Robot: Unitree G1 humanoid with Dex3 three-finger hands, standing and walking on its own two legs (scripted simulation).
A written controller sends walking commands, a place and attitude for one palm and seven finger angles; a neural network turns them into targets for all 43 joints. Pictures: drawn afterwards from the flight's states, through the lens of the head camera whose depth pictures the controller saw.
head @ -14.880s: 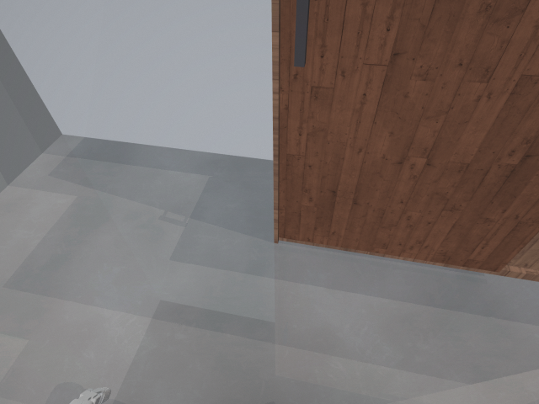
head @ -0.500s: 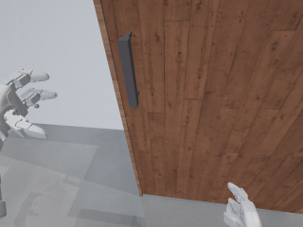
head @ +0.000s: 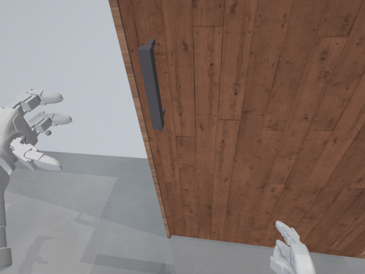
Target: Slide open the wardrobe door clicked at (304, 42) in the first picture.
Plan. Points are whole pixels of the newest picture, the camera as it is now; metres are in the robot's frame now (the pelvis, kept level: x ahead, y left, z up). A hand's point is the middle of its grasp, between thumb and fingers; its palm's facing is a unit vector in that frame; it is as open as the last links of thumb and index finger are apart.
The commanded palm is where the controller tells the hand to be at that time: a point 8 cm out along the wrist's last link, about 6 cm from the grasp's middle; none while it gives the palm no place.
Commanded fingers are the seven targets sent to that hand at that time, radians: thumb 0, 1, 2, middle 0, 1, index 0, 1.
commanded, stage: move the hooked fingers beside the handle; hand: left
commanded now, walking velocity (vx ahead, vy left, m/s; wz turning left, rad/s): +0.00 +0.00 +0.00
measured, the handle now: (155, 87) +0.48 +0.12 +0.21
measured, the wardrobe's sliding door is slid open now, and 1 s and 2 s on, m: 0.00 0.00 0.00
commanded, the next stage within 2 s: none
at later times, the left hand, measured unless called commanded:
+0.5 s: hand (74, 121) +0.32 +0.25 +0.22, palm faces +0.03 -1.00 -0.07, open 14.0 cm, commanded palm +0.29 +0.29 +0.23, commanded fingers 0.00 -0.50 0.30 -0.30 -1.20 -0.30 -1.20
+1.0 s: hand (97, 109) +0.37 +0.22 +0.22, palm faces +0.01 -1.00 -0.04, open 14.0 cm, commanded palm +0.34 +0.27 +0.22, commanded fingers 0.00 -0.50 0.30 -0.30 -1.20 -0.30 -1.20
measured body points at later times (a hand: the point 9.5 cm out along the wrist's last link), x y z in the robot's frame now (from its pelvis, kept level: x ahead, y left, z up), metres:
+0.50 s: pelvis +0.00 +0.01 +0.00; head -0.03 -0.02 +0.45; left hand +0.32 +0.30 +0.23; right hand +0.19 -0.22 -0.08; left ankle +0.00 +0.13 -0.74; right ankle +0.00 -0.10 -0.74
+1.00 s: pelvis +0.00 +0.01 +0.00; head -0.02 -0.01 +0.45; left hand +0.36 +0.27 +0.22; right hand +0.18 -0.22 -0.08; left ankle +0.00 +0.13 -0.74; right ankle +0.00 -0.10 -0.74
